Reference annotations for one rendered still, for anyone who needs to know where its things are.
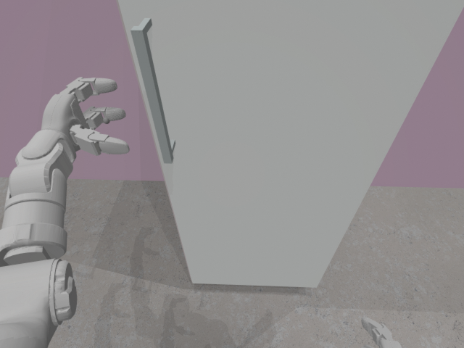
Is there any left robot hand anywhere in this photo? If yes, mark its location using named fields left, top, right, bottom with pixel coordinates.
left=41, top=77, right=130, bottom=156

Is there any left robot forearm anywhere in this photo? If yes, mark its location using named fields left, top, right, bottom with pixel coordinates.
left=0, top=129, right=76, bottom=267

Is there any handle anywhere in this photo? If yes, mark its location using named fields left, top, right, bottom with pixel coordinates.
left=130, top=18, right=175, bottom=164

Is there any fridge door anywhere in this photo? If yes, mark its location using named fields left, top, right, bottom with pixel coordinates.
left=118, top=0, right=464, bottom=288

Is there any right robot hand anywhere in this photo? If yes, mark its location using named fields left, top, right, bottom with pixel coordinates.
left=361, top=317, right=402, bottom=348

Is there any left robot upper arm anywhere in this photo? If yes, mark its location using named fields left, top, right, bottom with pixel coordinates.
left=0, top=258, right=77, bottom=348

